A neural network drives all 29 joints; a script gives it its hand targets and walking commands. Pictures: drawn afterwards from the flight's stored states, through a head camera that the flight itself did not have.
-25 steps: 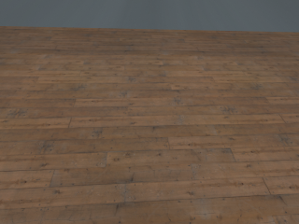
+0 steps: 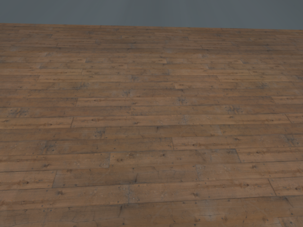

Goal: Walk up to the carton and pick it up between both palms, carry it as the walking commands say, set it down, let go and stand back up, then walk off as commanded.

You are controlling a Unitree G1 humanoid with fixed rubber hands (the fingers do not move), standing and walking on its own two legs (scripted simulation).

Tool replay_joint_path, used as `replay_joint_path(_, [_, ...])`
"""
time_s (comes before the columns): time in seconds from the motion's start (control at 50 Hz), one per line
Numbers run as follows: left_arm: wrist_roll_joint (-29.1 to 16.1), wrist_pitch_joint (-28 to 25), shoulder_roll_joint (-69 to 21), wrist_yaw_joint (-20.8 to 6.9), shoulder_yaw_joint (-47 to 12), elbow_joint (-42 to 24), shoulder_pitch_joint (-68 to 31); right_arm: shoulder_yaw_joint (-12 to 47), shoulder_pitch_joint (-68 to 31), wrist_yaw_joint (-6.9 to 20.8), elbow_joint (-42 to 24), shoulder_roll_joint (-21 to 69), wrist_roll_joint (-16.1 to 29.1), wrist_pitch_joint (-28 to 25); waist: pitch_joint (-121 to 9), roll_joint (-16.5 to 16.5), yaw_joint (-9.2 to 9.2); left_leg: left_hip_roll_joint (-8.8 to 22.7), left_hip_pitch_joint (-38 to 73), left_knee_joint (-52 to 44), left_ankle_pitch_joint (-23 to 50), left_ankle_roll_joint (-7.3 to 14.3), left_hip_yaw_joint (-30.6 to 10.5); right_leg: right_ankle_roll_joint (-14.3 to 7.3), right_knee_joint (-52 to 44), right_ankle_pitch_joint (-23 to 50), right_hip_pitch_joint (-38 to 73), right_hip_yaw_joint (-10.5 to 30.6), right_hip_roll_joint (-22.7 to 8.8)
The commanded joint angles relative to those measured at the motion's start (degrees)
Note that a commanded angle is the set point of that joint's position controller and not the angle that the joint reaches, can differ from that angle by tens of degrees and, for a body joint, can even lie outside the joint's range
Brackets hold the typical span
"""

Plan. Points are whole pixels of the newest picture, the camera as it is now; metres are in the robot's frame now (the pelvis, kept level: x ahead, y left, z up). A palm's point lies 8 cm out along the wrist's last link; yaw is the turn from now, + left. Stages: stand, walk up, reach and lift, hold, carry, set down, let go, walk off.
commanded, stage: stand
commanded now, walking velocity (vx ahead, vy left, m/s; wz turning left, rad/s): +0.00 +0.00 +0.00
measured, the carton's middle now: out of the picture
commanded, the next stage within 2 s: walk off in 0.82 s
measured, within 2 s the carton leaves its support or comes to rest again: neither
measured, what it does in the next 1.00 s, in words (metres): stands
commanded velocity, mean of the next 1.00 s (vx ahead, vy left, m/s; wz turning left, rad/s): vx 0.00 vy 0.00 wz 0.00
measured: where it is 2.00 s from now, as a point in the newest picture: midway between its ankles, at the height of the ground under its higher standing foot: outside the picture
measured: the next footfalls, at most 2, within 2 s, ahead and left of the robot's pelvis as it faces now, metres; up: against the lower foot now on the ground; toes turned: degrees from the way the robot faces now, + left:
right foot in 1.48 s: +0.03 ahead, -0.28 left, +0.00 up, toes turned -4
left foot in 1.84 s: -0.02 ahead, -0.13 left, +0.00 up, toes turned +8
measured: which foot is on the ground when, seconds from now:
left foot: down 0.00-1.00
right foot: down 0.00-1.00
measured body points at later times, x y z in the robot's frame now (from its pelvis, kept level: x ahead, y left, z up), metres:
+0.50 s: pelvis -0.01 -0.01 +0.00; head -0.01 -0.01 +0.45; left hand +0.08 +0.29 -0.12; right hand +0.08 -0.32 -0.12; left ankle -0.04 +0.06 -0.74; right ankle +0.01 -0.12 -0.74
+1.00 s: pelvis +0.00 -0.02 +0.01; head +0.00 -0.02 +0.46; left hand +0.09 +0.29 -0.12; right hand +0.09 -0.34 -0.12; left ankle -0.04 +0.06 -0.74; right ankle +0.01 -0.12 -0.74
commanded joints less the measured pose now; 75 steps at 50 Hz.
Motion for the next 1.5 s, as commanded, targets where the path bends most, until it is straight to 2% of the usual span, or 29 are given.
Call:
replay_joint_path(0.0, [0.21, -0.33, 6.97, 0.09, 1.28, -2.49, 2.55, -1.5, 3.33, -0.24, -2.03, -8.05, -0.08, -0.31, 2.71, 1.39, 0.06, 10.98, -3.81, -4.25, 15.86, -1.97, -8.63, -1.78, -1.18, 8.78, 0.86, 5.0, -5.43])
replay_joint_path(0.08, [0.42, -0.57, 9.32, -0.21, 1.62, -4.72, 0.61, -2.28, 1.01, -0.2, -3.71, -11.37, 0.01, -0.68, 2.06, 1.17, 0.16, 11.38, -3.5, -4.12, 16.5, -2.69, -8.86, -2.18, -1.16, 9.14, 1.76, 5.22, -5.64])
replay_joint_path(0.32, [0.16, -1.18, 16.87, -1.11, 1.27, -8.52, -5.79, -2.51, -7.48, 1.13, -6.23, -18.66, 0.45, -0.86, 1.15, 1.14, 0.04, 11.5, -2.78, -5.92, 11.5, -3.48, -9.26, -2.75, -3.06, 8.36, 2.75, 6.47, -6.62])
replay_joint_path(0.6, [-0.1, -2.07, 21.02, -1.55, 0.34, -7.57, -10.92, -1.35, -13.75, 2.22, -4.52, -21.81, 0.72, -0.75, -1.12, 0.17, -0.03, 11.27, -0.44, -7.28, 9.44, -2.5, -8.82, -2.52, -6.13, 11.02, 3.76, 7.22, -7.5])
replay_joint_path(0.98, [-0.12, -2.14, 22.43, -1.74, 0.35, -5.35, -12.99, -0.78, -15.01, 2.27, -3.26, -22.84, 0.65, -0.67, -2.49, 0.51, 0.16, 11.79, 0.39, -7.64, 11.17, -2.42, -8.83, -2.61, -7.33, 13.4, 5.47, 7.1, -7.84])
replay_joint_path(1.02, [-0.66, -0.91, 21.04, -1.55, -0.12, -3.19, -10.24, -0.12, -14.43, 2.81, -3.63, -21.28, 0.09, -0.32, -2.18, -0.74, -0.35, 13.76, 0.91, -6.35, 13.64, -1.43, -9.38, -2.61, -6.12, 14.8, 4.54, 6.08, -7.22])
replay_joint_path(1.04, [-1.02, 0.47, 15.57, -1.73, -1.54, -2.3, -9.33, 1.26, -13.74, 3.18, -3.71, -16.59, 0.37, 0.59, -2.79, -0.81, -0.75, 14.12, 0.69, -5.49, 16.39, -1.67, -9.46, -1.66, -5.38, 16.13, 4.03, 5.21, -6.28])
replay_joint_path(1.06, [-0.83, 1.38, 16.56, -1.6, -1.35, -2.62, -9.52, 0.92, -13.56, 3.19, -4.4, -18.29, -0.01, 1.05, -1.86, -0.13, -1.09, 15.07, 0.46, -4.23, 18.86, -1.5, -9.94, -1.21, -3.76, 16.17, 2.61, 4.62, -5.72])
replay_joint_path(1.1, [-0.66, 2.46, 19.11, -1.45, -0.43, -3.39, -9.97, -0.13, -12.53, 2.88, -5.14, -22.11, -0.75, 1.59, -2.13, 3.1, -1.92, 18.93, 1.6, -3.41, 21.87, 0.39, -13.48, -0.29, 0.38, 12.23, -1.96, 3.4, -4.48])
replay_joint_path(1.12, [-0.54, 2.87, 19.37, -1.51, -0.17, -3.82, -9.97, -0.67, -11.62, 2.55, -5.15, -23.29, -0.96, 1.92, -1.43, 5.03, -2.34, 21.68, 2.14, -3.62, 23.37, 2.14, -15.67, 0.33, 2.97, 7.61, -5.17, 2.36, -3.46])
replay_joint_path(1.14, [-0.35, 3.27, 19.3, -1.65, 0.13, -4.26, -9.78, -1.14, -11.14, 2.13, -5.41, -23.94, -1.16, 2.16, -0.93, 7.66, -2.67, 25.33, 1.84, -4.06, 26.72, 4.85, -18.09, 0.98, 8.48, -2.05, -7.85, 1.28, -2.31])
replay_joint_path(1.16, [-0.02, 3.87, 19.41, -1.82, 0.5, -4.99, -10.31, -1.48, -10.48, 1.7, -5.85, -23.89, -1.41, 2.21, -0.5, 9.46, -3.52, 29.41, 0.98, -4.51, 31.96, 8.73, -20.51, 1.25, 19.9, -13.65, -11.27, 1.55, -1.29])
replay_joint_path(1.18, [0.16, 4.43, 19.13, -1.82, 0.97, -5.25, -10.13, -1.89, -9.64, 1.36, -5.91, -24.39, -1.41, 2.21, -0.15, 6.55, -3.46, 30.87, 0.32, -4.24, 38.55, 11.01, -19.57, 1.56, 29.59, -17.76, -13.65, 4.64, -0.15])
replay_joint_path(1.2, [0.14, 4.73, 18.4, -1.82, 1.19, -5.34, -9.42, -2.27, -9.95, 1.11, -6.03, -24.59, -1.15, 2.3, -0.08, 3.69, -2.71, 29.57, 0.13, -3.29, 40.01, 10.65, -16.55, 1.99, 34.34, -17.72, -14.95, 7.07, 0.23])
replay_joint_path(1.22, [0.19, 4.73, 17.73, -1.87, 1.34, -5.73, -8.84, -2.45, -11.39, 1.08, -6.5, -24.2, -1.01, 2.51, 0.44, 3.16, -1.7, 27.29, 0.18, -2.51, 38.66, 8.78, -13.63, 2.66, 34.93, -16.41, -16.12, 7.67, -0.06])
replay_joint_path(1.24, [0.26, 4.63, 17.26, -2.03, 1.52, -6.37, -8.98, -2.7, -12.48, 1.17, -7.0, -23.77, -1.01, 2.72, 0.56, 4.61, -1.31, 25.27, 0.96, -1.79, 37.36, 6.93, -11.72, 3.36, 32.75, -15.24, -16.82, 7.33, -0.52])
replay_joint_path(1.26, [0.3, 4.59, 16.75, -2.28, 1.65, -6.88, -9.39, -2.95, -12.52, 1.34, -7.35, -23.38, -1.11, 2.87, 0.24, 6.74, -1.81, 23.68, 1.95, -0.77, 37.88, 5.61, -10.39, 4.09, 29.67, -14.7, -16.77, 6.03, -0.78])
replay_joint_path(1.32, [0.07, 4.95, 15.15, -3.3, 1.91, -9.15, -11.31, -4.09, -8.84, 1.64, -6.92, -23.46, -1.44, 2.88, -1.55, 12.03, -4.25, 23.2, 3.37, 1.39, 42.46, 4.57, -9.49, 5.05, 22.12, -13.15, -14.72, 0.93, -2.05])
replay_joint_path(1.36, [-0.01, 5.12, 14.49, -4.05, 2.08, -10.01, -10.56, -5.05, -9.09, 1.64, -7.08, -24.28, -1.4, 3.03, -2.16, 14.35, -4.03, 21.92, 0.67, 1.97, 41.09, 3.04, -8.62, 4.68, 16.84, -10.92, -9.89, -1.72, -1.49])
replay_joint_path(1.4, [0.09, 5.21, 14.5, -4.61, 2.59, -10.06, -7.99, -6.05, -10.78, 1.41, -7.64, -25.37, -1.34, 3.47, -2.2, 16.2, -2.71, 21.16, -2.05, 2.92, 36.59, 0.93, -8.38, 3.66, 9.42, -8.05, -4.85, -3.52, -0.95])
replay_joint_path(1.42, [0.38, 5.11, 14.27, -4.63, 2.95, -9.28, -5.43, -6.26, -12.04, 1.23, -8.07, -25.31, -1.04, 3.68, -2.31, 15.11, -1.0, 20.07, -4.25, 5.38, 32.24, -0.68, -7.16, 2.9, 1.54, -2.26, -0.24, -4.96, -0.35])
replay_joint_path(1.44, [1.07, 4.78, 15.77, -4.53, 3.66, -7.97, -1.6, -5.87, -11.59, 1.15, -8.44, -23.11, -0.94, 3.7, -3.78, 10.07, 0.96, 17.85, -9.13, 11.02, 24.57, -2.34, -5.43, 2.11, -4.11, 2.84, 8.26, -5.44, -0.14])
replay_joint_path(1.46, [1.83, 3.98, 20.13, -4.6, 4.79, -7.74, 1.97, -4.84, -8.31, 1.24, -8.96, -17.93, -1.69, 3.75, -6.64, -5.98, 2.41, 11.62, -17.16, 24.25, 2.16, -4.61, -0.79, 0.22, -9.14, 12.45, 15.67, 5.69, -11.37])
replay_joint_path(1.48, [1.52, 3.77, 26.54, -4.54, 5.61, -9.41, 0.55, -3.69, -10.3, 0.33, -11.06, -12.68, -0.98, 4.75, -7.1, -21.02, 3.69, 3.27, -23.07, 37.18, -25.7, -5.05, -0.97, -9.53, -7.23, 26.45, 7.92, 14.96, -20.92])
